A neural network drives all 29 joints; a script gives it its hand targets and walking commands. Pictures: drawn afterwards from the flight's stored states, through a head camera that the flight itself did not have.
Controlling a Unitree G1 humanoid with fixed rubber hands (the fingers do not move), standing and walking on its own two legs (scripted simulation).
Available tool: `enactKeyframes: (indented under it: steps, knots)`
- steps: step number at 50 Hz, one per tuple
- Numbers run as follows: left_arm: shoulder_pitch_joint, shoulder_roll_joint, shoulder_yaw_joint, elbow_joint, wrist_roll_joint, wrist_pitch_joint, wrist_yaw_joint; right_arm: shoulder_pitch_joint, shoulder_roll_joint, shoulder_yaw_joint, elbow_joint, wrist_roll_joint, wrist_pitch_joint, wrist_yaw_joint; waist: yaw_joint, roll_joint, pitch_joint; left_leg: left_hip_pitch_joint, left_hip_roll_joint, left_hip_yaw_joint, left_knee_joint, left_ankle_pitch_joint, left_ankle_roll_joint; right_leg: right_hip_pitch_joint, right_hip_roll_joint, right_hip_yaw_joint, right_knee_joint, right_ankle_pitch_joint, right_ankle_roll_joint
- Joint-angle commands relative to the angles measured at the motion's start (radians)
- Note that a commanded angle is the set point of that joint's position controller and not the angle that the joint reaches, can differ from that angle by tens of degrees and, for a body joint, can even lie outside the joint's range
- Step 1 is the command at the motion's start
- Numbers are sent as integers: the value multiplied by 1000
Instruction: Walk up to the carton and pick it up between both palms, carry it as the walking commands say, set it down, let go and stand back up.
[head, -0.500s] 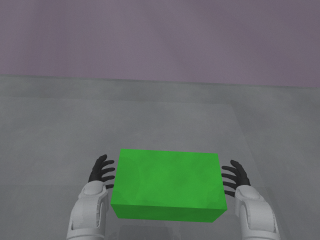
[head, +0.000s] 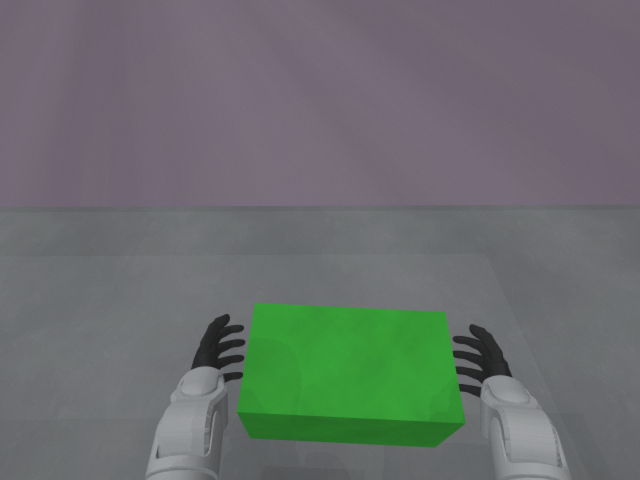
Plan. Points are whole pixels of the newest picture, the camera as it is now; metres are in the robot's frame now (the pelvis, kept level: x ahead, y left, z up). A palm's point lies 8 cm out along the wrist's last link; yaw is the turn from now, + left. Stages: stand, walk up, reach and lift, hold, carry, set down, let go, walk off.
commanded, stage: carry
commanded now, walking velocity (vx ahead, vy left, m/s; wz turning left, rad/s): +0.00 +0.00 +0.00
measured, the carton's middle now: (346, 376) +0.31 -0.02 -0.07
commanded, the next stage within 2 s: none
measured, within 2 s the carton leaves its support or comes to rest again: neither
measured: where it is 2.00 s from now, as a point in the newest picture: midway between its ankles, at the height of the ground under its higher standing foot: outside the picture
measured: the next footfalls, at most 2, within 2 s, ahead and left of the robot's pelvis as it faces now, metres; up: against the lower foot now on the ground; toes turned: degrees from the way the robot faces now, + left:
left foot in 0.06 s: +0.07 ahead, +0.07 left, +0.00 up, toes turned +2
right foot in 0.36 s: +0.07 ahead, -0.13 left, +0.00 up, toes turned -3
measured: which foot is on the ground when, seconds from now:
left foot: up 0.00-0.04, down 0.06-0.38, up 0.40-0.64, down 0.66-0.92, up 0.94-1.00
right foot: down 0.00-0.08, up 0.10-0.34, down 0.36-0.66, up 0.68-0.90, down 0.92-1.00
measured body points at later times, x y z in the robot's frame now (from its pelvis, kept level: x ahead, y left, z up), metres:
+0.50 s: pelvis +0.18 -0.02 -0.01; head +0.15 -0.03 +0.44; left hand +0.43 +0.16 +0.09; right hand +0.43 -0.20 +0.08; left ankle +0.14 +0.09 -0.65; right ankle +0.03 -0.13 -0.72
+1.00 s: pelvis +0.31 +0.00 +0.01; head +0.35 +0.00 +0.46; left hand +0.55 +0.22 +0.08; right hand +0.59 -0.14 +0.07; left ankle +0.31 +0.10 -0.69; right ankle +0.29 -0.09 -0.72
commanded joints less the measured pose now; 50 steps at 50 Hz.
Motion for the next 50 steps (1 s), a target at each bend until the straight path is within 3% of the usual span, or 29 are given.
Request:
enactKeyframes:
  steps: [1, 2, 3, 5, 6, 7, 9, 13, 15, 16, 17, 18, 19, 22, 25, 29, 30, 31, 32, 33, 36, 39, 41, 42, 44, 45, 46, 48, 50]
  knots:
    - [-594, -659, -547, -308, -253, -69, -247, -509, 847, 585, -137, 267, -109, 264, -8, -124, -328, 334, 68, -69, -669, 828, 40, 137, -67, -16, 106, 648, -42]
    - [-589, -669, -565, -325, -271, -63, -242, -512, 836, 578, -156, 279, -108, 266, 6, 103, -394, 493, 246, -290, -548, 1464, 96, -36, 8, -29, 191, 268, 13]
    - [-565, -715, -617, -379, -304, -61, -246, -535, 870, 645, -280, 339, -126, 266, 2, 158, -410, 579, 323, -372, -528, 1806, 134, -110, 45, 32, 210, -85, 14]
    - [-652, -926, -892, -932, -578, 3, -186, -690, 982, 882, -885, 589, -66, 189, -32, 198, -439, 620, 311, -309, -475, 1851, 207, -125, 53, 37, 288, -172, 32]
    - [-511, -974, -871, -963, -558, 71, -191, -619, 1018, 891, -1036, 550, 0, 179, -33, 192, -415, 707, 294, -293, -446, 1904, 214, -237, 54, 18, 303, -170, 30]
    - [-470, -978, -846, -796, -533, 146, -191, -624, 1019, 867, -914, 522, 72, 173, -27, 192, -371, 721, 260, -271, -446, 1890, 169, -297, 39, -5, 243, -132, 25]
    - [-301, -902, -771, -657, -490, 249, -176, -512, 899, 805, -861, 449, 175, 134, -35, 230, -436, 813, 249, -331, -416, 2011, 205, -349, 63, -19, 227, -116, 22]
    - [-155, -745, -714, -630, -446, 387, -173, -300, 779, 797, -792, 397, 343, 114, -41, 153, -388, 812, 199, -332, -328, 1992, 196, -436, 71, -92, 156, -29, 31]
    - [-171, -710, -688, -625, -440, 435, -185, -308, 746, 784, -765, 389, 399, 113, -28, 102, -337, 584, 178, -225, -234, 1821, 152, -225, 53, -103, -34, 101, 41]
    - [-216, -697, -690, -660, -441, 445, -185, -337, 759, 793, -751, 404, 417, 117, 5, -25, -324, 257, 124, -109, -81, 1552, 90, 130, -9, -81, -141, 689, 21]
    - [-244, -694, -683, -657, -447, 455, -189, -383, 770, 805, -737, 417, 435, 115, 40, -272, -305, -276, -6, 12, 172, 705, 19, 601, -208, 120, -34, 1665, -103]
    - [-283, -682, -650, -631, -446, 480, -178, -413, 799, 792, -725, 435, 453, 115, 16, -429, -205, -595, -88, 81, 327, -105, 3, 779, -359, 219, 8, 2163, -181]
    - [-342, -720, -672, -701, -465, 485, -176, -493, 831, 826, -799, 469, 460, 126, 18, -400, -135, -699, -73, 76, 356, -186, 18, 748, -401, 251, -48, 2109, -194]
    - [-384, -729, -585, -481, -393, 502, -193, -542, 795, 718, -588, 401, 472, 144, 8, -153, 97, -495, 45, 2, 185, 81, -14, 320, -320, 59, -233, 1094, -91]
    - [-490, -789, -651, -665, -488, 524, -193, -564, 950, 794, -690, 475, 508, 142, 5, -224, 102, -238, 26, 69, -136, 235, -5, 165, -249, -75, -208, 1023, -57]
    - [-520, -877, -684, -733, -513, 514, -197, -594, 1003, 805, -807, 486, 480, 149, -29, -287, -176, 70, -89, 148, -359, 495, 60, 252, -195, -209, 139, 1340, -15]
    - [-527, -899, -689, -749, -516, 520, -194, -596, 1024, 811, -819, 501, 474, 152, -64, -122, -219, 213, -80, 95, -483, 792, 94, 209, -138, -224, 355, 1202, 22]
    - [-534, -893, -693, -753, -512, 522, -182, -516, 1045, 799, -761, 500, 483, 158, -75, 42, -274, 388, 30, -119, -522, 1251, 165, 23, -45, -177, 562, 826, 72]
    - [-534, -926, -700, -745, -524, 515, -187, -557, 1020, 781, -780, 489, 480, 156, -38, 240, -286, 580, 207, -463, -511, 1871, 299, -253, 136, -159, 772, 59, 101]
    - [-513, -916, -693, -732, -499, 508, -188, -613, 1035, 813, -805, 512, 468, 166, -19, 232, -301, 578, 277, -616, -526, 1937, 327, -282, 140, -20, 834, -183, 79]
    - [-505, -973, -747, -742, -527, 495, -182, -502, 1051, 791, -755, 484, 459, 175, -21, 179, -275, 515, 212, -502, -519, 1652, 255, -313, 30, 55, 534, -174, 55]
    - [-470, -946, -754, -762, -525, 469, -182, -392, 1041, 791, -745, 459, 440, 170, -22, 200, -319, 415, 228, -540, -565, 1340, 256, -149, 60, 45, 157, -237, 44]
    - [-412, -958, -729, -740, -534, 462, -192, -440, 1059, 835, -823, 475, 430, 162, -23, 79, -352, 343, 219, -486, -567, 1197, 219, 43, 108, -8, -49, -103, 52]
    - [-474, -976, -773, -830, -561, 444, -195, -421, 1052, 835, -872, 475, 421, 170, -19, 113, -366, 254, 193, -425, -542, 1142, 192, 152, 113, -56, -140, 20, 46]
    - [-437, -945, -759, -805, -548, 445, -197, -440, 1053, 853, -846, 480, 428, 159, 10, -100, -366, -78, 62, -239, -309, 587, 69, 511, -144, 65, -223, 674, -17]
    - [-458, -927, -761, -837, -540, 446, -194, -469, 1045, 869, -864, 492, 438, 166, 9, -311, -349, -276, -64, -106, -99, 70, 38, 581, -399, 231, -178, 1091, -145]
    - [-412, -944, -755, -777, -531, 460, -197, -500, 1041, 880, -882, 496, 435, 164, 8, -275, -354, -354, 2, -95, 106, -9, 46, 571, -516, 221, -126, 1350, -236]
    - [-452, -923, -769, -813, -518, 477, -196, -441, 1020, 853, -830, 485, 448, 166, 6, -75, -289, -369, 24, -94, 160, 114, 7, 497, -450, 86, -139, 1200, -195]
    - [-441, -906, -762, -785, -504, 487, -192, -434, 1029, 848, -787, 484, 460, 176, -4, -78, -216, -395, 52, -108, 122, 165, -7, 486, -394, 20, -170, 1009, -164]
